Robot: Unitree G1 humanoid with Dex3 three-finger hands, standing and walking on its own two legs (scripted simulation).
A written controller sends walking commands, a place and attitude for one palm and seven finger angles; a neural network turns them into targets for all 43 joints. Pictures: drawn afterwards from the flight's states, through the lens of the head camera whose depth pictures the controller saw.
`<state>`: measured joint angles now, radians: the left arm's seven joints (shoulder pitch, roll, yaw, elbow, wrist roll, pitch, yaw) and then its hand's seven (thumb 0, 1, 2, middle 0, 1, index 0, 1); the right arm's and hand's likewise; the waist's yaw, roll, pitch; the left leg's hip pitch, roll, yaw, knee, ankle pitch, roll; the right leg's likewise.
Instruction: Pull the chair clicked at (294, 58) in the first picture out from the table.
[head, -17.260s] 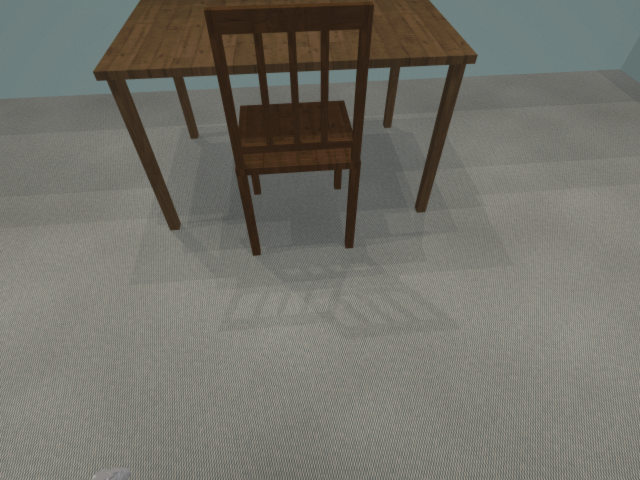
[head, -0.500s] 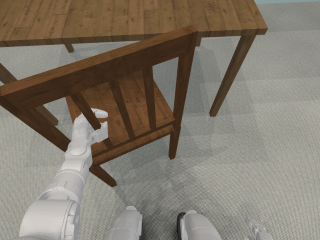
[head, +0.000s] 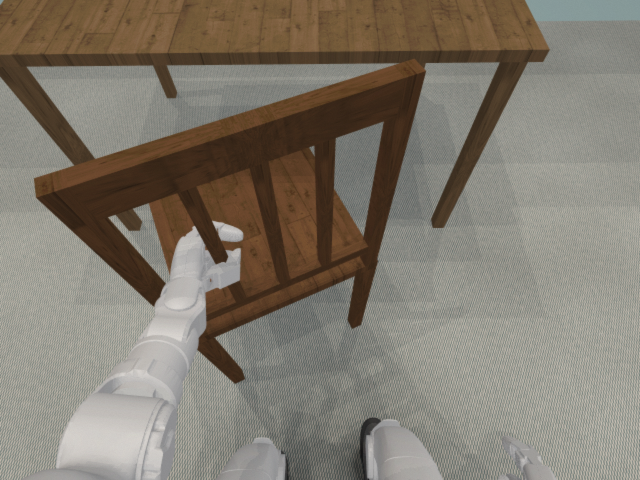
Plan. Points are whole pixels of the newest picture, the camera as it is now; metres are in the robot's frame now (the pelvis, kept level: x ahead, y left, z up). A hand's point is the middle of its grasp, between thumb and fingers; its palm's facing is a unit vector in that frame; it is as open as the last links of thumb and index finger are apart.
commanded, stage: step backward, pulling the chair out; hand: left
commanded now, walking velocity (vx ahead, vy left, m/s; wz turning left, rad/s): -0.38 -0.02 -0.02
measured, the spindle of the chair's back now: (273, 232) +0.45 +0.06 -0.05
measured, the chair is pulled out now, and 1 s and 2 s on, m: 0.29 0.40 0.53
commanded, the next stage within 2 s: stop walking, hand still on the chair in 1.68 s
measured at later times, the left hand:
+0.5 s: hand (219, 322) +0.31 +0.13 -0.05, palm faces -0.01 -0.98 -0.19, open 5.2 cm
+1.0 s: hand (214, 345) +0.28 +0.13 -0.05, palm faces +0.01 -0.98 -0.18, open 5.3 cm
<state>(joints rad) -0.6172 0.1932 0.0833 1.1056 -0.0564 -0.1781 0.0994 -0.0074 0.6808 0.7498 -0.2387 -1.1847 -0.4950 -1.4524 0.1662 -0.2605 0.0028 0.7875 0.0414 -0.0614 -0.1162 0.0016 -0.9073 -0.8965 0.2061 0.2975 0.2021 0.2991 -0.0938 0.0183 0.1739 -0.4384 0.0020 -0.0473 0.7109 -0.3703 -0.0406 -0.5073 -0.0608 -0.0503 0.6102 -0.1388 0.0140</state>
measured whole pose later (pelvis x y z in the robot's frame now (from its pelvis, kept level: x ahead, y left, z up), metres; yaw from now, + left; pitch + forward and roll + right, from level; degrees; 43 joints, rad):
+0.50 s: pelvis -0.07 +0.01 +0.00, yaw -2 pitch +1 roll -1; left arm -0.58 0.21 0.05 1.10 -0.06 -0.18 0.09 -0.01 0.68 0.76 -0.23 -1.20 -0.50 -1.45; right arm 0.24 -0.29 -0.01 0.78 0.05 -0.08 -0.13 0.00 -0.91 -0.90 0.20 0.30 0.20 0.30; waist -0.06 0.02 0.16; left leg -0.48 0.04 0.00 0.67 -0.20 -0.01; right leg -0.53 -0.03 -0.02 0.68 -0.34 0.02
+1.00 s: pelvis -0.10 +0.00 +0.01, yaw -2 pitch +2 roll -1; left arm -0.61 0.20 0.06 1.13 -0.05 -0.19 0.07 0.01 0.68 0.75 -0.20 -1.20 -0.50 -1.45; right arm 0.26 -0.24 0.00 0.79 0.02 -0.08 -0.09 0.00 -0.91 -0.90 0.20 0.30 0.20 0.30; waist -0.03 0.03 0.17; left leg -0.33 0.04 0.00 0.62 -0.33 -0.01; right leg -0.41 -0.01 -0.04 0.64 -0.31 0.00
